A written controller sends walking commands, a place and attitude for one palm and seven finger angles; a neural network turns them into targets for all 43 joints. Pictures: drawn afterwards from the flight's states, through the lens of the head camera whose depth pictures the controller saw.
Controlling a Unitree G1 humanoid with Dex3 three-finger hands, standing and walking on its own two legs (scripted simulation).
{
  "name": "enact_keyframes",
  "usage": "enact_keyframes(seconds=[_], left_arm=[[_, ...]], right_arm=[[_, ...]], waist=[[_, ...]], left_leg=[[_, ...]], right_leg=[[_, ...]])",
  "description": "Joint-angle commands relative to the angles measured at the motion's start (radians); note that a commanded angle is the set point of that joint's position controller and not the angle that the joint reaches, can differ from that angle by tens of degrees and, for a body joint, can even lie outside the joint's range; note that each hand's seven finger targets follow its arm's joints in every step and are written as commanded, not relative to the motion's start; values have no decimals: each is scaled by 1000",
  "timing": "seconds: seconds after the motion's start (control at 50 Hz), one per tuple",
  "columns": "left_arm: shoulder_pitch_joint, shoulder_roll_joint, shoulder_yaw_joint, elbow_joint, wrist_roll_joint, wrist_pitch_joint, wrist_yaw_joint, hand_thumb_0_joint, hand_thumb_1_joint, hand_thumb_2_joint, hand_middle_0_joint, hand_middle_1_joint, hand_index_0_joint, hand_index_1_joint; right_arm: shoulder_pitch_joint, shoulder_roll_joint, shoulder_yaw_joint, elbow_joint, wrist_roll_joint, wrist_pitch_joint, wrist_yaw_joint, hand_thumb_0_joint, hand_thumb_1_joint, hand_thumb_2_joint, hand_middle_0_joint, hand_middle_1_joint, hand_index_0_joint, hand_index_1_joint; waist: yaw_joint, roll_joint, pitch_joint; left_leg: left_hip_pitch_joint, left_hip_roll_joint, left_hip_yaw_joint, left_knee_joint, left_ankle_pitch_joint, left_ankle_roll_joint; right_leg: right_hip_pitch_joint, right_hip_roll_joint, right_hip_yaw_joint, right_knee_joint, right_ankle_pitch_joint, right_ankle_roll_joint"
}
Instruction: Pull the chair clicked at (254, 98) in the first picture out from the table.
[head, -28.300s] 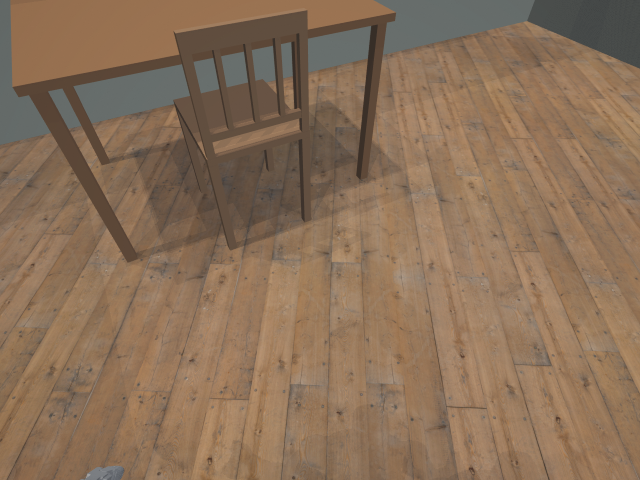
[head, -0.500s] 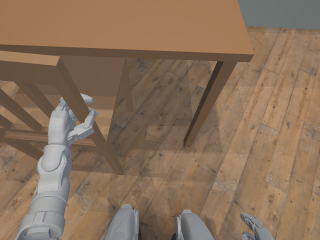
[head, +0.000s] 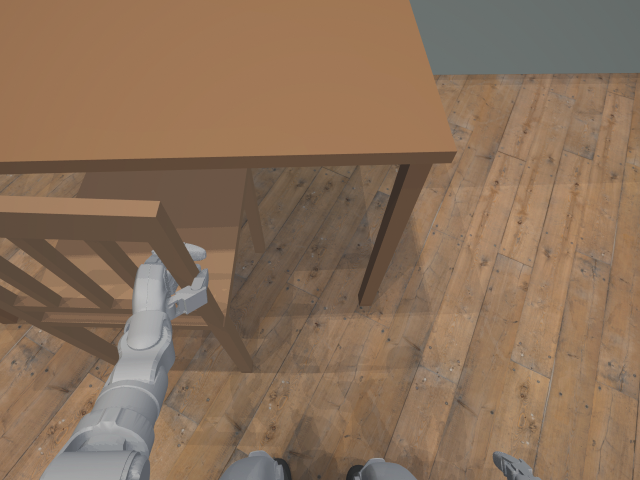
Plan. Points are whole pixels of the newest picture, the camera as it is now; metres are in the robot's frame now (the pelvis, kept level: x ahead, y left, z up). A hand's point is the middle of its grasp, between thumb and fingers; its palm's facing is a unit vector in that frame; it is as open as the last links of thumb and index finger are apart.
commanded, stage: step backward, pulling the chair out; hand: left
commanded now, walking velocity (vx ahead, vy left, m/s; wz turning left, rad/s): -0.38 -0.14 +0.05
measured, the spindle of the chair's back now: (70, 273) +0.40 +0.37 -0.08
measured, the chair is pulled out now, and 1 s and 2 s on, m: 0.04 0.14 0.27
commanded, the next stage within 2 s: none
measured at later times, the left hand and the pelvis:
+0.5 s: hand (201, 349) +0.28 +0.16 -0.06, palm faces +0.10 -0.97 -0.22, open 5.7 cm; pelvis -0.06 -0.01 +0.01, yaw +1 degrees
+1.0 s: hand (203, 372) +0.25 +0.15 -0.06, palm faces +0.07 -0.97 -0.24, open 5.9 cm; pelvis -0.09 -0.01 +0.00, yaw +1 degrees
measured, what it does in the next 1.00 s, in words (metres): shifts its weight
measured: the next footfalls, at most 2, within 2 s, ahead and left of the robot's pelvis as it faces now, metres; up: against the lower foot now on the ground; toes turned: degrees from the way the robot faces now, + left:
left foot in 1.38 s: -0.13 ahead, +0.09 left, +0.00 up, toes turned -2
right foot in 1.58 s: -0.16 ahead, -0.14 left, +0.00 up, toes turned +1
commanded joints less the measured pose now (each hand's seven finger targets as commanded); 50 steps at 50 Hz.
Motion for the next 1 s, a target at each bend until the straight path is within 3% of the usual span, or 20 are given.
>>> enact_keyframes(seconds=[0.0,0.1,0.18,0.22,0.3,0.36,0.42,0.48,0.52,0.58,0.64,0.68,0.72,0.74,0.76,0.8,0.84,0.88,0.92,0.98], left_arm=[[-152,165,-16,-200,86,-27,-1,0,900,900,-500,-1450,-500,-1450],[-197,203,-7,-169,91,-24,12,0,900,900,-500,-1450,-500,-1450],[-222,243,-9,-131,85,-20,25,0,900,900,-500,-1450,-500,-1450],[-247,233,-30,-113,82,-21,29,0,900,900,-500,-1450,-500,-1450],[-251,240,-40,-96,75,-20,40,0,900,900,-500,-1450,-500,-1450],[-273,207,-68,-106,70,-25,39,0,900,900,-500,-1450,-500,-1450],[-267,176,-88,-104,68,-28,39,0,900,900,-500,-1450,-500,-1450],[-301,163,-96,-128,64,-25,39,0,900,900,-500,-1450,-500,-1450],[-307,145,-99,-132,62,-23,38,0,900,900,-500,-1450,-500,-1450],[-317,167,-83,-127,72,-20,36,0,900,900,-500,-1450,-500,-1450],[-328,144,-95,-109,76,-17,34,0,900,900,-500,-1450,-500,-1450],[-310,187,-63,-90,77,-21,41,0,900,900,-500,-1450,-500,-1450],[-328,187,-74,-78,81,-38,47,0,900,900,-500,-1450,-500,-1450],[-335,187,-79,-68,89,-47,51,0,900,900,-500,-1450,-500,-1450],[-332,194,-73,-51,96,-48,55,0,900,900,-500,-1450,-500,-1450],[-333,204,-63,-38,105,-43,56,0,900,900,-500,-1450,-500,-1450],[-348,207,-59,-36,104,-37,54,0,900,900,-500,-1450,-500,-1450],[-345,206,-67,-11,102,-37,53,0,900,900,-500,-1450,-500,-1450],[-348,147,-101,-54,98,-43,42,0,900,900,-500,-1450,-500,-1450],[-344,142,-90,-95,101,-32,33,0,900,900,-500,-1450,-500,-1450]], right_arm=[[67,-133,-49,-79,0,-34,-9,0,-900,-900,200,300,200,300],[62,-137,-50,-59,2,-50,-17,0,-900,-900,200,300,200,300],[55,-148,-52,-50,16,-59,-36,0,-900,-900,200,300,200,300],[43,-142,-48,-43,22,-66,-40,0,-900,-900,200,300,200,300],[21,-153,-45,-45,31,-77,-50,0,-900,-900,200,300,200,300],[-4,-149,-37,-50,35,-90,-56,0,-900,-900,200,300,200,300],[-9,-157,-33,-52,35,-100,-62,0,-900,-900,200,300,200,300],[-21,-158,-29,-62,28,-111,-65,0,-900,-900,200,300,200,300],[-15,-151,-24,-57,19,-120,-62,0,-900,-900,200,300,200,300],[-1,-157,-26,-42,11,-138,-61,0,-900,-900,200,300,200,300],[-23,-148,-27,-42,10,-148,-56,0,-900,-900,200,300,200,300],[-19,-157,-34,-39,11,-159,-59,0,-900,-900,200,300,200,300],[10,-142,-35,-24,13,-173,-55,0,-900,-900,200,300,200,300],[30,-141,-38,-4,14,-182,-52,0,-900,-900,200,300,200,300],[33,-131,-35,15,9,-187,-48,0,-900,-900,200,300,200,300],[23,-132,-30,34,4,-193,-44,0,-900,-900,200,300,200,300],[20,-148,-30,47,7,-194,-49,0,-900,-900,200,300,200,300],[16,-179,-43,47,14,-190,-54,0,-900,-900,200,300,200,300],[0,-163,-28,26,10,-175,-52,0,-900,-900,200,300,200,300],[2,-152,-37,5,-12,-154,-40,0,-900,-900,200,300,200,300]], waist=[[29,171,-534],[25,198,-503],[22,121,-487],[15,89,-468],[18,55,-423],[22,36,-383],[30,128,-369],[37,220,-352],[43,211,-349],[42,160,-370],[43,151,-315],[50,96,-291],[35,-55,-294],[27,-102,-321],[32,-121,-347],[29,-81,-383],[27,-79,-377],[36,-36,-342],[44,121,-399],[47,224,-426]], left_leg=[[519,209,-210,-57,903,-14],[472,197,-173,-86,735,-19],[334,143,-141,-85,461,-42],[314,111,-123,-75,341,-54],[311,71,-124,-91,194,-55],[325,95,-146,-156,157,-34],[326,151,-216,-259,114,-1],[291,212,-283,-336,40,30],[318,241,-301,-327,79,45],[317,224,-262,-275,158,36],[201,205,-233,-275,-17,20],[148,163,-217,-238,-138,3],[222,68,-154,-76,-177,-38],[289,19,-113,41,-131,-63],[305,-10,-107,111,-87,-73],[263,-19,-136,73,-42,-74],[256,4,-160,-76,116,-65],[251,64,-202,-160,301,-46],[303,149,-301,-226,442,-6],[420,227,-357,-219,687,35]], right_leg=[[97,-77,42,-37,405,-23],[121,-95,59,-72,460,-21],[194,-147,113,-103,618,-31],[184,-182,143,-134,604,-38],[146,-209,162,-210,412,-36],[106,-159,117,-224,209,-11],[87,-82,52,-141,52,-8],[79,-50,30,-9,-38,-23],[73,-52,27,17,-43,-27],[122,-58,32,-26,37,-29],[143,-79,50,-41,-4,-38],[130,-108,105,-99,-63,-56],[17,-198,229,-256,-150,-87],[-25,-277,294,-327,-150,-117],[-3,-328,304,-346,-55,-134],[126,-324,247,-265,291,-136],[175,-259,168,-187,388,-81],[166,-163,101,-151,355,-26],[138,-84,30,-5,264,-4],[37,-46,26,131,-25,-14]])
